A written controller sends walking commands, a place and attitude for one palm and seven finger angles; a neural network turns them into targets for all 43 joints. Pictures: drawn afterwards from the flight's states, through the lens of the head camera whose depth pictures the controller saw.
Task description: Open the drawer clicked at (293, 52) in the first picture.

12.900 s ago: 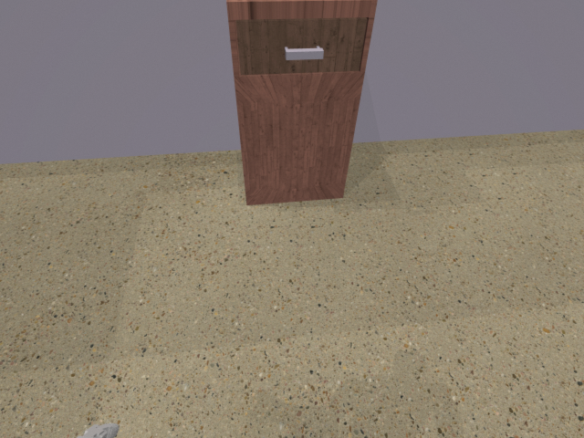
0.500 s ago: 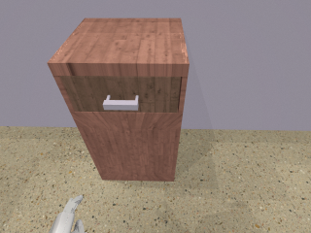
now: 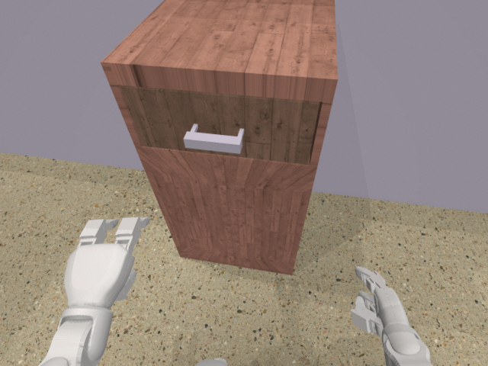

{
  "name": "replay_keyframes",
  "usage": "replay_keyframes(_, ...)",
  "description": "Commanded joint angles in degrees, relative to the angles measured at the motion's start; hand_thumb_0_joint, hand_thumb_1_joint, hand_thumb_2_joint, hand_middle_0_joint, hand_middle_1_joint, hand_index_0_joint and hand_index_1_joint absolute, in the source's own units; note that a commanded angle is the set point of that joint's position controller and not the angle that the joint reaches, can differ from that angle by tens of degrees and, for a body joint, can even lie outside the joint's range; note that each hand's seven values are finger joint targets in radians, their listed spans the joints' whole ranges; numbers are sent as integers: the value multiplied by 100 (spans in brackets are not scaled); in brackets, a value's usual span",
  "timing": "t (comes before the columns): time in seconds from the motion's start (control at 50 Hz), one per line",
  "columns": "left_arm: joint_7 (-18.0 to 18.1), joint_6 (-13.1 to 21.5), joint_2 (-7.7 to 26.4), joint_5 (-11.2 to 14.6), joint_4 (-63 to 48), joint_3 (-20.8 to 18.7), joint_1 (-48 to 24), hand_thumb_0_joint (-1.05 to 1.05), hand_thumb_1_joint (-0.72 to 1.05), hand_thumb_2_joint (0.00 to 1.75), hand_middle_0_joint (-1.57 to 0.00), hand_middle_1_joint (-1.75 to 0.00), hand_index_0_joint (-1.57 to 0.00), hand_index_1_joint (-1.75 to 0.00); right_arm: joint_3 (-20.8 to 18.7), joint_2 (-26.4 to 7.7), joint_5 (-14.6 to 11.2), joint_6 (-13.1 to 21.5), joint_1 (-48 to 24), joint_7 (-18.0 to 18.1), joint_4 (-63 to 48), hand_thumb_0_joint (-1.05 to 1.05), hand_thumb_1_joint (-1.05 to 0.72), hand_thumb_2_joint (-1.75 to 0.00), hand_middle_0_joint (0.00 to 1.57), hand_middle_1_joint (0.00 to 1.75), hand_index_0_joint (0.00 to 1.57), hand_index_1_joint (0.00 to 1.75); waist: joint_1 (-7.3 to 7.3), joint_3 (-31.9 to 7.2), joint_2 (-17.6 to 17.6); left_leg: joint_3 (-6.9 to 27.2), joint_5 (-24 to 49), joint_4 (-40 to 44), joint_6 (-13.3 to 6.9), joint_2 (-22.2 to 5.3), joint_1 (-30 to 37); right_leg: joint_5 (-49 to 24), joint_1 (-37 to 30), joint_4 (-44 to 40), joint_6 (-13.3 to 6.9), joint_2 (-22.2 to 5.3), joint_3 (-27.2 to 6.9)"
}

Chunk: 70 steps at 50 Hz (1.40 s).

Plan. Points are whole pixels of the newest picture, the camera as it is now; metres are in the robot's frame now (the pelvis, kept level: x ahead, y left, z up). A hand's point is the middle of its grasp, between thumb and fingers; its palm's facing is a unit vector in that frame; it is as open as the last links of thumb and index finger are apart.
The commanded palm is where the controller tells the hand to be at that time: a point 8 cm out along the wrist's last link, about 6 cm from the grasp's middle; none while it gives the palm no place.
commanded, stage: raise the hand with hooked fingers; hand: left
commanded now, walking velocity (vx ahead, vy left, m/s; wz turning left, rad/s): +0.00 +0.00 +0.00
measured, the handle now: (215, 136) +0.58 +0.16 +0.03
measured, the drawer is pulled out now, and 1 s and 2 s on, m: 0.00 0.00 0.00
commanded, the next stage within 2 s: move the hooked fingers above the handle in 1.24 s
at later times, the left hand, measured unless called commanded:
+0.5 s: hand (133, 205) +0.33 +0.24 +0.09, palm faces +0.08 -0.09 -0.99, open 12.9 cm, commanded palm +0.30 +0.24 +0.15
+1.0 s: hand (124, 172) +0.35 +0.25 +0.14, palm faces -0.02 -0.09 -1.00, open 13.9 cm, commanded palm +0.32 +0.25 +0.20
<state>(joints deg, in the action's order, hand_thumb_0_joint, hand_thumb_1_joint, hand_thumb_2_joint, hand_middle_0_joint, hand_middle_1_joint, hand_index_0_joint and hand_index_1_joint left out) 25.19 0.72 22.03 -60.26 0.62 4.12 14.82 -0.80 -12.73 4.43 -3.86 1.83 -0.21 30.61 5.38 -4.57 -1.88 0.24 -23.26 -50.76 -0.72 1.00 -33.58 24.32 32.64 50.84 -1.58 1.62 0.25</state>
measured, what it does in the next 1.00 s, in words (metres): stands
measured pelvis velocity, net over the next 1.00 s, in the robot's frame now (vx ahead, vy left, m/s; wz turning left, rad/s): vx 0.04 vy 0.01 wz -0.01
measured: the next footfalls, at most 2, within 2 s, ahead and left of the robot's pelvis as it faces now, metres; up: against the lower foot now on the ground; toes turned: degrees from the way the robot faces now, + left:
none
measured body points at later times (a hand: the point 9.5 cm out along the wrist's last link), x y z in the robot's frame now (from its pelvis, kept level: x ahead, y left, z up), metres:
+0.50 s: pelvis +0.06 +0.00 +0.03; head +0.09 -0.03 +0.48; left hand +0.32 +0.24 +0.14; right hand +0.25 -0.24 -0.08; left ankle +0.03 +0.11 -0.69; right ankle +0.02 -0.10 -0.69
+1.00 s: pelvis +0.04 +0.01 +0.04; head +0.06 -0.02 +0.49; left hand +0.35 +0.25 +0.19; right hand +0.23 -0.21 -0.07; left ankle +0.03 +0.11 -0.69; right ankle +0.02 -0.10 -0.69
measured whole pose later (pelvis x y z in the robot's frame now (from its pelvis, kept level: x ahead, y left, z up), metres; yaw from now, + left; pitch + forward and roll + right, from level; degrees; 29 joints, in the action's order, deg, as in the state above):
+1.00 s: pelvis +0.04 +0.01 +0.04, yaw +0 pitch +2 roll +0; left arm -2.8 -1.1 29.4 -50.8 3.1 2.0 -6.7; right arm 0.4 -13.8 -0.2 -9.5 6.8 0.4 34.3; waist 3.7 -1.2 -4.2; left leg -0.4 -15.7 -27.9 -1.7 2.1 -14.6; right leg 17.1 14.3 29.0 -0.6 0.5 -1.1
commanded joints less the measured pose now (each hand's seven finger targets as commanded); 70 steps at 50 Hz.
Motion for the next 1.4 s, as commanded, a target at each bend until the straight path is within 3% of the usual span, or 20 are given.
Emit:
replay_keyframes(0.0,-408,-398,395,291,-829,-132,-281,0,11,56,-26,-81,-26,-81,-111,-627,-193,54,-385,54,-803,0,-90,-90,20,30,20,30,-248,-861,521,165,1115,1197,-100,111,1026,-1212,-559,-1360,-188,99,-568)
replay_keyframes(0.06,-767,-474,758,280,-995,-391,-252,0,4,53,-26,-86,-26,-86,-15,-605,-245,35,-373,85,-831,0,-90,-90,20,30,20,30,-85,-832,766,74,1331,1438,-95,112,1049,-1571,-1090,-1483,-143,38,-618)
replay_keyframes(0.08,-824,-417,942,243,-1061,-585,-158,0,1,52,-26,-87,-26,-87,7,-614,-222,59,-392,98,-827,0,-90,-90,20,30,20,30,20,-869,609,49,1456,1473,-102,125,1089,-1756,-1251,-1504,-155,39,-680)
replay_keyframes(0.18,-702,49,1308,126,-1870,-1061,-604,0,-10,47,-27,-94,-27,-94,-32,-561,-82,114,-317,99,-739,0,-90,-90,20,30,20,30,96,-1287,-28,42,2282,1506,-112,112,1539,-2704,-1667,-1477,-180,-26,-724)
replay_keyframes(0.26,-485,227,1138,298,-1983,-1062,-709,0,-20,43,-28,-100,-28,-100,-154,-564,-88,122,-145,64,-586,0,-90,-90,20,30,20,30,-71,-1436,-190,52,2855,1423,-95,81,1869,-3140,-1564,-1433,-156,-62,-597)
replay_keyframes(0.32,-525,98,1089,414,-1695,-1001,-910,0,-27,40,-28,-105,-28,-105,-231,-624,-144,91,-95,62,-484,0,-90,-90,20,30,20,30,-158,-1351,153,23,2823,1468,-101,76,1795,-3293,-1614,-1490,-105,-85,-528)
replay_keyframes(0.38,-763,-141,1093,505,-1566,-903,-1027,0,-34,37,-29,-110,-29,-110,-272,-694,-237,49,-143,52,-468,0,-90,-90,20,30,20,30,-144,-1417,373,14,3069,1564,-106,71,1848,-3566,-1845,-1549,-66,-99,-507)
replay_keyframes(0.42,-970,-267,1108,540,-1614,-733,-1229,0,-38,35,-29,-112,-29,-112,-264,-700,-286,5,-161,62,-453,0,-90,-90,20,30,20,30,-119,-1411,244,-15,3190,1666,-99,65,1978,-3546,-1928,-1592,-49,-125,-439)
replay_keyframes(0.54,-1467,-302,1579,576,-1632,-949,-1837,0,-50,30,-30,-120,-30,-120,-182,-700,-321,-89,-215,117,-459,0,-90,-90,20,30,20,30,-53,-1300,259,-59,3414,1879,-128,76,2171,-3706,-2220,-1779,-12,-137,-346)
replay_keyframes(0.58,-1561,-294,1811,564,-1552,-1135,-2167,0,-50,30,-30,-120,-30,-120,-159,-711,-339,-138,-230,132,-441,0,-90,-90,20,30,20,30,-42,-1262,147,-72,3395,1952,-118,71,2224,-3660,-2276,-1885,-27,-116,-365)
replay_keyframes(0.64,-1676,-309,1771,622,-1338,-1026,-2760,0,-50,30,-30,-120,-30,-120,-130,-673,-387,-220,-214,147,-418,0,-90,-90,20,30,20,30,-112,-1078,13,-84,3201,2081,-91,66,2259,-3331,-2210,-2004,-44,-117,-245)
replay_keyframes(0.7,-1832,-314,1880,685,-1363,-1005,-3201,0,-50,30,-30,-120,-30,-120,-125,-685,-400,-255,-205,152,-417,0,-90,-90,20,30,20,30,-109,-1370,-238,-85,3387,2146,-87,65,2490,-3359,-2401,-2082,-49,-119,-240)
replay_keyframes(0.76,-2079,-340,1836,761,-1144,-877,-3465,0,-50,30,-30,-120,-30,-120,-123,-709,-424,-303,-204,159,-396,0,-90,-90,20,30,20,30,-169,-1269,-3,-92,3359,2231,-89,59,2491,-3310,-2407,-2189,-25,-98,-171)
replay_keyframes(0.82,-2323,-336,1914,822,-1030,-823,-3823,0,-50,30,-30,-120,-30,-120,-105,-740,-452,-330,-161,157,-396,0,-90,-90,20,30,20,30,-205,-1220,-86,-58,3314,2322,-81,46,2566,-3099,-2407,-2289,-36,-89,-110)
replay_keyframes(0.92,-2701,-168,1806,971,-529,-873,-3062,0,-50,30,-30,-120,-30,-120,-99,-787,-475,-348,-84,108,-477,0,-90,-90,20,30,20,30,-70,-837,446,-110,2899,2498,-101,57,2244,-2854,-2486,-2413,-26,-87,-76)
replay_keyframes(1.04,-2321,513,2108,866,-1504,-1235,-3614,0,-50,30,-30,-120,-30,-120,-150,-738,-385,-234,-72,105,-496,0,-90,-90,20,30,20,30,8,-1308,-316,3,2961,2506,-66,22,2559,-2483,-2376,-2379,-89,-78,-85)
replay_keyframes(1.1,-1961,686,2067,871,-1420,-1340,-3642,0,-50,30,-30,-120,-30,-120,-185,-714,-391,-158,-10,118,-408,0,-90,-90,20,30,20,30,-17,-1221,-318,29,2703,2520,-47,4,2531,-2161,-2173,-2413,-94,-61,-57)
replay_keyframes(1.22,-1697,294,1883,757,-687,-1124,-3687,0,-50,30,-30,-120,-30,-120,-233,-748,-508,-189,-2,82,-221,0,-90,-90,20,30,20,30,-85,-947,-105,-46,2134,2621,-22,10,2290,-1660,-1991,-2473,-92,-46,-17)
replay_keyframes(1.3,-1960,23,1631,784,-678,-675,-3616,0,-50,30,-30,-120,-30,-120,-200,-761,-530,-201,-88,84,-320,0,-90,-90,20,30,20,30,-119,-998,-59,-50,2006,2688,-51,11,2353,-1574,-2111,-2528,-73,-70,-25)
replay_keyframes(1.38,-2212,78,1536,805,-552,-462,-4007,0,-50,30,-30,-120,-30,-120,-171,-787,-518,-171,-68,145,-329,0,-90,-90,20,30,20,30,-259,-669,239,-12,1693,2728,-99,9,2292,-1351,-1915,-2657,-47,-36,-19)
